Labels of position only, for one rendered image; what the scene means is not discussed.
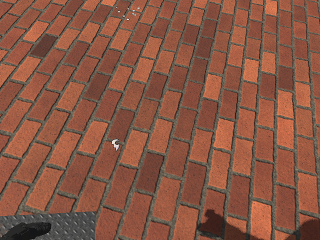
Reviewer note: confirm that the left robot hand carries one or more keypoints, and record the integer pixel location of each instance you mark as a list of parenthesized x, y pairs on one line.
[(28, 231)]

